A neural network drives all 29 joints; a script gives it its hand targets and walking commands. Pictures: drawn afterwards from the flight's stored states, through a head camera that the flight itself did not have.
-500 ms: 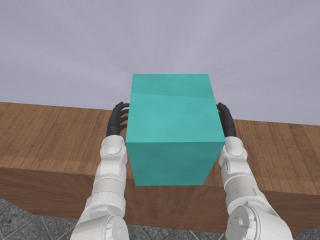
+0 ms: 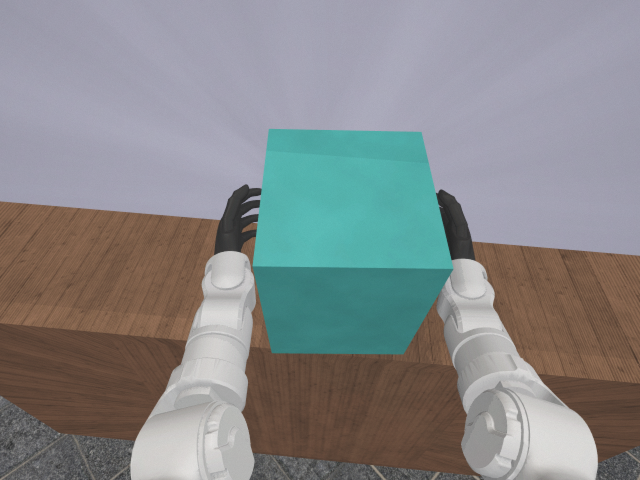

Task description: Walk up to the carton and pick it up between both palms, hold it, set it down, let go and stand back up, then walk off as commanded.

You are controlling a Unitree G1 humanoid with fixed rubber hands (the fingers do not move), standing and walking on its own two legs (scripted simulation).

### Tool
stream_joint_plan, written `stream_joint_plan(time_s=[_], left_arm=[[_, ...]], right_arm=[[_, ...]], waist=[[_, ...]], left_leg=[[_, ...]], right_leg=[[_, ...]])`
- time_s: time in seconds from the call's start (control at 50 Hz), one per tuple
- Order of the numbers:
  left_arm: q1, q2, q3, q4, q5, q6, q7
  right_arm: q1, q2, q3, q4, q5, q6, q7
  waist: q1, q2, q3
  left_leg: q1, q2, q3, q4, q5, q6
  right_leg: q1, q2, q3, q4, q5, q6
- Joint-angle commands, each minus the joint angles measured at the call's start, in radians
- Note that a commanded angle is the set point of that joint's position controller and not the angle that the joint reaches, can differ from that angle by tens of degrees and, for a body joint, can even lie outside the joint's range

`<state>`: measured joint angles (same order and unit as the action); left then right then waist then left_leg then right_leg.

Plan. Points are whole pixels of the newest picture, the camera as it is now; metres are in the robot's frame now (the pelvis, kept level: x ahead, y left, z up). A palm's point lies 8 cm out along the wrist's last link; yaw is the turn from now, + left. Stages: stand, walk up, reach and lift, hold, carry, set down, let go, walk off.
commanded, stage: reach and lift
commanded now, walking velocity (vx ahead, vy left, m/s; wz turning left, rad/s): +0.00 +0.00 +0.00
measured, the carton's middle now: (341, 250) +0.43 +0.01 +0.06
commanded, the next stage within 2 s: none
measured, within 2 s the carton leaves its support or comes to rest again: neither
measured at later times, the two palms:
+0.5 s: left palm (218, 217) +0.40 +0.17 +0.14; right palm (455, 234) +0.40 -0.12 +0.13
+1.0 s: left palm (199, 202) +0.38 +0.18 +0.18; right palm (455, 222) +0.39 -0.11 +0.16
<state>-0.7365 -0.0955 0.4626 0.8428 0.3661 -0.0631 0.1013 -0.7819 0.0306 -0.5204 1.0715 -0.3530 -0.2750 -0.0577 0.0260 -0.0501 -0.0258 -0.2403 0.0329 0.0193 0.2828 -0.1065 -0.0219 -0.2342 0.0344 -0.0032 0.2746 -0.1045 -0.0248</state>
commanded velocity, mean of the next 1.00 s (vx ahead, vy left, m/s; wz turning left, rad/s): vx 0.00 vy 0.00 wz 0.00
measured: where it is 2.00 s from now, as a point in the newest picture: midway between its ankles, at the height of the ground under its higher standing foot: outside the picture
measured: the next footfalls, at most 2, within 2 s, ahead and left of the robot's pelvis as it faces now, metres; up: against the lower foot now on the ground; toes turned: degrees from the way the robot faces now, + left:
none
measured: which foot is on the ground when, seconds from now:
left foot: down 0.00-1.00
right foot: down 0.00-1.00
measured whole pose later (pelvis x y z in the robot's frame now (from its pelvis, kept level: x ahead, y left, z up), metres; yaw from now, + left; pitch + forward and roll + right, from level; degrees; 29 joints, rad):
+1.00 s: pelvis +0.00 +0.02 +0.00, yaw +2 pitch -5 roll -1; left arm -0.75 -0.01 0.28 0.49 0.27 0.53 0.09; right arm -0.81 -0.02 -0.17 0.88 0.06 0.17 -0.13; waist -0.06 -0.05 -0.01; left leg -0.10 0.00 0.00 0.31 -0.13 0.01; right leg -0.06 0.00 -0.03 0.26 -0.12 0.00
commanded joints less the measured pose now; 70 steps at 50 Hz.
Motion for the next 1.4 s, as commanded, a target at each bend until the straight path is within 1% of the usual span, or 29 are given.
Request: stream_joint_plan(time_s=[0.0,0.04,0.1,0.18,0.22,0.26,0.3,0.36,0.38,0.4,0.48,0.56,0.62,0.66,0.68,0.74,0.78,0.86,0.9,0.92,0.94,1.0,1.04,1.06,1.1,1.18,1.3,1.34,1.38], left_arm=[[-0.657,-0.519,-0.307,-0.084,-0.014,0.001,-0.100],[-0.672,-0.508,-0.311,-0.120,-0.030,0.022,-0.097],[-0.701,-0.523,-0.358,-0.157,-0.052,0.038,-0.090],[-0.701,-0.564,-0.443,-0.219,-0.093,0.054,-0.091],[-0.676,-0.579,-0.470,-0.239,-0.104,0.075,-0.094],[-0.665,-0.589,-0.504,-0.270,-0.120,0.102,-0.097],[-0.644,-0.602,-0.534,-0.313,-0.135,0.133,-0.105],[-0.597,-0.574,-0.520,-0.323,-0.129,0.205,-0.131],[-0.589,-0.577,-0.520,-0.344,-0.127,0.224,-0.136],[-0.560,-0.565,-0.503,-0.343,-0.120,0.252,-0.146],[-0.550,-0.550,-0.501,-0.385,-0.119,0.330,-0.173],[-0.603,-0.572,-0.551,-0.446,-0.145,0.379,-0.177],[-0.661,-0.591,-0.588,-0.470,-0.161,0.403,-0.165],[-0.678,-0.597,-0.599,-0.476,-0.169,0.420,-0.158],[-0.677,-0.606,-0.609,-0.478,-0.172,0.430,-0.152],[-0.696,-0.604,-0.602,-0.473,-0.186,0.454,-0.146],[-0.689,-0.607,-0.600,-0.427,-0.195,0.476,-0.144],[-0.684,-0.592,-0.574,-0.422,-0.207,0.506,-0.151],[-0.681,-0.595,-0.579,-0.445,-0.216,0.520,-0.155],[-0.701,-0.586,-0.575,-0.462,-0.217,0.522,-0.157],[-0.702,-0.600,-0.596,-0.485,-0.233,0.528,-0.156],[-0.709,-0.586,-0.600,-0.524,-0.230,0.543,-0.164],[-0.702,-0.587,-0.618,-0.564,-0.234,0.557,-0.170],[-0.709,-0.583,-0.614,-0.580,-0.231,0.562,-0.172],[-0.691,-0.570,-0.623,-0.620,-0.230,0.579,-0.180],[-0.663,-0.541,-0.590,-0.630,-0.199,0.615,-0.202],[-0.686,-0.555,-0.654,-0.700,-0.240,0.648,-0.211],[-0.689,-0.558,-0.655,-0.694,-0.244,0.657,-0.206],[-0.704,-0.563,-0.655,-0.684,-0.243,0.662,-0.204]], right_arm=[[-0.632,0.506,0.263,-0.122,-0.046,-0.032,0.122],[-0.663,0.516,0.284,-0.156,-0.024,-0.014,0.127],[-0.668,0.524,0.311,-0.173,-0.010,0.000,0.129],[-0.661,0.553,0.411,-0.220,0.052,0.015,0.115],[-0.644,0.562,0.465,-0.219,0.097,0.034,0.106],[-0.615,0.555,0.494,-0.223,0.137,0.057,0.094],[-0.607,0.551,0.535,-0.246,0.183,0.077,0.079],[-0.597,0.543,0.578,-0.277,0.246,0.123,0.055],[-0.608,0.534,0.582,-0.292,0.268,0.133,0.053],[-0.623,0.536,0.604,-0.316,0.292,0.146,0.047],[-0.671,0.524,0.629,-0.400,0.350,0.189,0.034],[-0.737,0.521,0.643,-0.475,0.382,0.216,0.032],[-0.760,0.517,0.623,-0.465,0.389,0.240,0.040],[-0.770,0.518,0.622,-0.468,0.393,0.257,0.044],[-0.760,0.510,0.611,-0.447,0.392,0.268,0.046],[-0.795,0.509,0.606,-0.457,0.400,0.289,0.053],[-0.819,0.498,0.589,-0.461,0.401,0.301,0.056],[-0.837,0.508,0.605,-0.475,0.417,0.337,0.048],[-0.821,0.512,0.618,-0.479,0.434,0.357,0.040],[-0.832,0.513,0.627,-0.488,0.447,0.363,0.038],[-0.829,0.525,0.644,-0.510,0.461,0.370,0.032],[-0.829,0.550,0.691,-0.552,0.507,0.394,0.012],[-0.816,0.563,0.723,-0.595,0.540,0.414,-0.006],[-0.814,0.570,0.738,-0.607,0.559,0.426,-0.011],[-0.773,0.583,0.774,-0.635,0.586,0.453,-0.028],[-0.744,0.563,0.791,-0.636,0.613,0.499,-0.045],[-0.806,0.572,0.841,-0.781,0.659,0.521,-0.062],[-0.816,0.567,0.843,-0.785,0.658,0.534,-0.060],[-0.812,0.551,0.815,-0.760,0.641,0.542,-0.056]], waist=[[0.019,0.031,-0.511],[0.025,0.022,-0.555],[0.006,0.037,-0.656],[-0.026,0.045,-0.742],[-0.028,0.050,-0.724],[-0.052,0.060,-0.675],[-0.060,0.049,-0.644],[-0.067,0.020,-0.515],[-0.070,0.021,-0.516],[-0.054,0.009,-0.465],[-0.058,0.010,-0.423],[-0.069,0.052,-0.451],[-0.079,0.099,-0.472],[-0.075,0.103,-0.469],[-0.087,0.113,-0.483],[-0.081,0.104,-0.478],[-0.091,0.092,-0.456],[-0.093,0.051,-0.446],[-0.110,0.046,-0.449],[-0.103,0.047,-0.460],[-0.115,0.051,-0.493],[-0.107,0.063,-0.497],[-0.118,0.071,-0.496],[-0.110,0.073,-0.492],[-0.116,0.071,-0.488],[-0.114,0.070,-0.384],[-0.128,0.069,-0.448],[-0.120,0.067,-0.431],[-0.131,0.079,-0.402]], left_leg=[[0.068,-0.014,0.109,-0.042,0.004,0.014],[0.085,-0.016,0.106,-0.035,0.026,0.015],[0.120,-0.021,0.097,-0.006,0.108,0.001],[0.158,-0.028,0.071,0.044,0.241,-0.017],[0.166,-0.029,0.063,0.048,0.255,-0.019],[0.194,-0.031,0.047,0.053,0.274,-0.028],[0.231,-0.030,0.033,0.057,0.309,-0.033],[0.243,-0.039,0.031,0.038,0.268,-0.024],[0.242,-0.041,0.026,0.032,0.264,-0.021],[0.241,-0.045,0.029,0.026,0.243,-0.014],[0.257,-0.053,0.025,0.010,0.204,-0.005],[0.292,-0.054,0.022,0.018,0.210,-0.008],[0.332,-0.047,0.012,0.024,0.189,-0.018],[0.345,-0.041,0.009,0.024,0.177,-0.021],[0.365,-0.037,0.002,0.026,0.175,-0.025],[0.368,-0.033,0.004,0.022,0.134,-0.019],[0.357,-0.030,0.001,0.016,0.087,-0.014],[0.343,-0.034,0.003,0.010,0.073,0.002],[0.347,-0.036,-0.002,0.014,0.103,0.001],[0.345,-0.040,-0.002,0.017,0.112,0.002],[0.361,-0.042,-0.005,0.026,0.142,-0.004],[0.345,-0.057,-0.006,0.044,0.193,-0.001],[0.349,-0.065,-0.006,0.055,0.222,-0.005],[0.341,-0.068,-0.010,0.058,0.230,-0.001],[0.336,-0.077,-0.009,0.066,0.253,0.001],[0.309,-0.080,-0.013,0.048,0.198,0.005],[0.343,-0.078,-0.021,0.064,0.232,0.001],[0.340,-0.071,-0.024,0.057,0.200,0.000],[0.328,-0.064,-0.024,0.047,0.152,-0.001]], right_leg=[[0.263,-0.029,-0.075,0.014,0.097,0.054],[0.274,-0.027,-0.074,0.021,0.118,0.056],[0.284,-0.022,-0.082,0.037,0.218,0.050],[0.334,-0.018,-0.077,0.066,0.411,0.059],[0.345,-0.017,-0.074,0.065,0.445,0.059],[0.344,-0.016,-0.077,0.058,0.467,0.061],[0.342,-0.013,-0.079,0.049,0.484,0.067],[0.369,-0.021,-0.068,0.033,0.497,0.084],[0.379,-0.019,-0.070,0.033,0.489,0.084],[0.390,-0.022,-0.063,0.028,0.478,0.088],[0.397,-0.023,-0.058,0.019,0.425,0.094],[0.341,-0.013,-0.069,0.006,0.318,0.080],[0.256,-0.001,-0.081,-0.009,0.205,0.062],[0.221,0.002,-0.085,-0.019,0.149,0.054],[0.195,0.005,-0.090,-0.023,0.122,0.050],[0.170,0.009,-0.089,-0.034,0.053,0.040],[0.149,0.011,-0.088,-0.040,0.004,0.034],[0.194,0.007,-0.077,-0.035,0.023,0.042],[0.218,0.007,-0.073,-0.029,0.067,0.046],[0.226,0.005,-0.071,-0.027,0.077,0.047],[0.238,0.007,-0.070,-0.021,0.117,0.048],[0.292,0.007,-0.057,-0.008,0.192,0.058],[0.313,0.009,-0.055,-0.003,0.228,0.065],[0.320,0.010,-0.050,-0.001,0.233,0.068],[0.355,0.005,-0.044,0.006,0.295,0.075],[0.337,0.007,-0.045,-0.003,0.231,0.079],[0.321,0.021,-0.052,-0.004,0.226,0.078],[0.286,0.030,-0.058,-0.011,0.160,0.072],[0.248,0.030,-0.063,-0.019,0.093,0.063]])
